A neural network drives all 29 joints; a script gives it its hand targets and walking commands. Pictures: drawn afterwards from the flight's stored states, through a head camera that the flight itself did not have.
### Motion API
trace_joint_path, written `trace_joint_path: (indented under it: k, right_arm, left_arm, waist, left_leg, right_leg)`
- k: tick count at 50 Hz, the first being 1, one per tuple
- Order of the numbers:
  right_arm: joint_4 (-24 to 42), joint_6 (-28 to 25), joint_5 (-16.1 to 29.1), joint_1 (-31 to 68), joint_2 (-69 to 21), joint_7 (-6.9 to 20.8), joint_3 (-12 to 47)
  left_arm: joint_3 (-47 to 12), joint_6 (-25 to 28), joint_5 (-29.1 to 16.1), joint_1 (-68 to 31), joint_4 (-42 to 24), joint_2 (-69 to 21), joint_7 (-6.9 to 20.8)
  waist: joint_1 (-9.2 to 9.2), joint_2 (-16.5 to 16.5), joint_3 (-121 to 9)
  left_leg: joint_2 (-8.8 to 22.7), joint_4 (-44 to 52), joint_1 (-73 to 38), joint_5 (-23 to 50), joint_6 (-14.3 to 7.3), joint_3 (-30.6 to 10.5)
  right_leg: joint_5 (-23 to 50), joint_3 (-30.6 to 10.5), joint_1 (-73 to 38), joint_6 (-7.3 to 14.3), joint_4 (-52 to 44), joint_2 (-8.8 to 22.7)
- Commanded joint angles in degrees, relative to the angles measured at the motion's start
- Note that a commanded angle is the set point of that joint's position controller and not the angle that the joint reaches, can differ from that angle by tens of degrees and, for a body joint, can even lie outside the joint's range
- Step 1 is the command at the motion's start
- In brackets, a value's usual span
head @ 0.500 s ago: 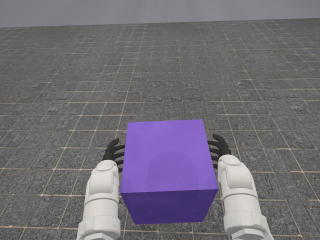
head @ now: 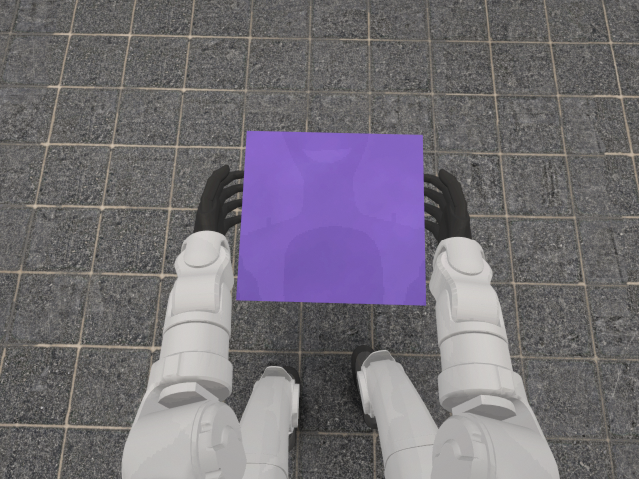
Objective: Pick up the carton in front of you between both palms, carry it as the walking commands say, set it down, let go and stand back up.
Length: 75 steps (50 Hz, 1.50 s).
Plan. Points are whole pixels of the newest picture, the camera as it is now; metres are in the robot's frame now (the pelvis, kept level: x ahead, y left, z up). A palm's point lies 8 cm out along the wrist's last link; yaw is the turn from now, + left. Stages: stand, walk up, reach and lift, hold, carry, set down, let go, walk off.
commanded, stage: set down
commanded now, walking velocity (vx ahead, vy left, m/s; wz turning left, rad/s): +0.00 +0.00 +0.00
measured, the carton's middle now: (330, 233) +0.41 -0.02 -0.16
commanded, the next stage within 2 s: none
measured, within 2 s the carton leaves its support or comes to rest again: rests again in 1.78 s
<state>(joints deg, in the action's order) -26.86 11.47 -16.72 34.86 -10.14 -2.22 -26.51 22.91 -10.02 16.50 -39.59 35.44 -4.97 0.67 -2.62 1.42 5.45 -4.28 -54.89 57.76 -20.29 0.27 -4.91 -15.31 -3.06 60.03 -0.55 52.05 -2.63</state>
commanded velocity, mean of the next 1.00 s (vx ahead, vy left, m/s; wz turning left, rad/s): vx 0.00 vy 0.00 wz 0.00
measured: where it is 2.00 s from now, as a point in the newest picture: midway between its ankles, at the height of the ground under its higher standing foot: (328, 412)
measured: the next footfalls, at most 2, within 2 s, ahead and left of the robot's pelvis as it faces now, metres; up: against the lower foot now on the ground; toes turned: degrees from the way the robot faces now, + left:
none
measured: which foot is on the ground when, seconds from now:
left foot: down 0.00-1.00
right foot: down 0.00-1.00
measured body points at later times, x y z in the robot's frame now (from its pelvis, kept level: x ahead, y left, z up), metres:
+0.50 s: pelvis -0.01 +0.01 -0.12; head +0.25 +0.00 +0.24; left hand +0.48 +0.10 -0.22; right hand +0.43 -0.20 -0.22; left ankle +0.05 +0.12 -0.67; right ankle +0.08 -0.12 -0.67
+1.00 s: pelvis -0.04 +0.01 -0.24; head +0.29 -0.01 +0.06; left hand +0.53 +0.07 -0.37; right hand +0.45 -0.22 -0.37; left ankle +0.05 +0.12 -0.67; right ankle +0.08 -0.12 -0.67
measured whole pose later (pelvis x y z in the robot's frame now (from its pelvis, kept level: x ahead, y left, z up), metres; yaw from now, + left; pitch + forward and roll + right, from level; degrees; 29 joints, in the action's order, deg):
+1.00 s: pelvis -0.04 +0.01 -0.24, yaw +1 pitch +46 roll +0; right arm -35.5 17.7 -12.1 65.2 0.0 -4.2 -34.3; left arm 16.7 -15.5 9.9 -77.7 54.9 7.9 -4.6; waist -7.2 3.2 2.3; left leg -9.8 -107.3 120.1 -32.7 1.8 -2.9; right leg -27.2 -4.4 122.5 -4.1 104.2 -5.5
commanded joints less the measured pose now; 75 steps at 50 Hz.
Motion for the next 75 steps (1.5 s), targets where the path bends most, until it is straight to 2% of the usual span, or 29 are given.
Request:
trace_joint_path:
  k: [1, 5, 8, 11, 18, 29, 47, 55, 64, 68, 71, 75]
  right_arm:
    - [0.67, -2.96, 8.46, 33.43, -49.13, 11.23, 38.03]
    - [-0.81, -0.27, 9.00, 32.49, -49.14, 13.05, 37.65]
    - [-3.70, 1.91, 8.04, 33.07, -48.62, 14.39, 34.55]
    - [-6.28, 3.20, 7.11, 34.48, -47.53, 15.14, 31.21]
    - [-8.99, 2.82, 6.94, 39.24, -44.91, 14.90, 26.95]
    - [-7.12, 3.37, 11.13, 51.00, -42.10, 12.54, 27.84]
    - [-8.30, 4.79, 11.49, 68.47, -34.22, 11.52, 21.20]
    - [-8.51, 4.20, 12.64, 74.46, -29.97, 11.80, 19.53]
    - [-7.86, 3.21, 16.85, 80.04, -25.79, 12.04, 20.59]
    - [-5.80, 2.85, 19.59, 81.49, -24.63, 12.23, 21.39]
    - [-7.57, 2.64, 20.03, 79.50, -25.46, 12.45, 21.87]
    - [-10.93, 2.33, 18.81, 76.74, -25.83, 13.13, 20.50]
  left_arm:
    - [-34.96, 3.06, -8.63, -30.67, -2.32, -51.81, 9.94]
    - [-35.86, 0.16, -9.31, -30.06, -1.53, -54.00, 9.70]
    - [-33.56, -2.08, -8.33, -30.35, 1.29, -54.47, 10.22]
    - [-30.93, -3.28, -7.43, -31.81, 4.02, -53.72, 10.53]
    - [-27.98, -2.27, -7.19, -37.44, 7.17, -50.73, 9.12]
    - [-29.86, -2.20, -10.46, -49.86, 7.82, -47.38, 6.02]
    - [-24.30, -3.73, -11.95, -66.21, 17.73, -38.91, 5.48]
    - [-25.38, -3.35, -14.12, -71.90, 19.60, -34.91, 4.86]
    - [-30.72, -2.46, -18.77, -78.10, 18.39, -31.28, 3.98]
    - [-34.09, -2.09, -20.71, -79.13, 15.70, -32.24, 3.55]
    - [-35.25, -1.52, -21.49, -78.25, 14.86, -34.43, 3.43]
    - [-33.45, -1.07, -20.57, -75.17, 17.58, -34.84, 3.85]
  waist:
    - [-0.71, 0.75, -67.29]
    - [-1.63, 1.30, -66.22]
    - [-2.25, 1.72, -61.16]
    - [-2.99, 2.14, -58.61]
    - [-4.26, 2.87, -61.33]
    - [-5.55, 3.06, -71.98]
    - [-8.22, 3.62, -68.36]
    - [-10.02, 4.68, -67.13]
    - [-12.41, 6.74, -67.45]
    - [-13.89, 10.81, -68.52]
    - [-13.64, 10.98, -67.23]
    - [-13.66, 10.17, -61.14]
  left_leg:
    - [-4.50, -1.61, -10.87, 23.56, 0.91, 1.74]
    - [-4.56, -5.03, -6.67, 20.03, 1.41, 1.53]
    - [-4.76, -6.35, -1.00, 14.61, 1.44, 1.70]
    - [-5.00, -8.24, 4.27, 11.61, 1.32, 2.07]
    - [-5.66, -15.20, 13.25, 11.43, 1.37, 2.76]
    - [-7.20, -27.00, 21.16, 7.56, 1.64, 5.07]
    - [-7.63, -41.71, 35.89, -1.01, 0.62, 7.58]
    - [-7.03, -47.91, 37.60, -0.65, 0.40, 7.33]
    - [-6.13, -55.15, 35.95, 3.03, 0.30, 6.68]
    - [-6.01, -57.98, 33.32, 8.51, 0.72, 6.44]
    - [-6.23, -58.52, 35.42, 10.20, 0.73, 6.12]
    - [-6.36, -58.95, 39.33, 9.19, 0.26, 5.30]
  right_leg:
    - [27.86, 1.04, -31.41, -1.01, 6.96, -4.70]
    - [20.56, 2.51, -18.27, -1.08, 9.93, -5.28]
    - [14.65, 3.23, -10.22, -1.02, 11.57, -5.34]
    - [11.91, 3.69, -4.63, -1.02, 13.72, -5.27]
    - [12.55, 4.12, 3.94, -1.49, 20.80, -5.18]
    - [11.20, 5.90, 10.72, -3.21, 31.70, -5.90]
    - [6.34, 8.07, 19.81, -3.96, 45.18, -5.14]
    - [6.86, 8.82, 23.71, -3.89, 51.04, -4.14]
    - [10.82, 9.49, 26.52, -3.64, 57.26, -2.94]
    - [15.66, 9.09, 28.78, -3.21, 58.88, -2.94]
    - [17.76, 8.57, 27.91, -2.79, 59.98, -2.93]
    - [16.29, 8.12, 30.80, -2.56, 60.95, -3.01]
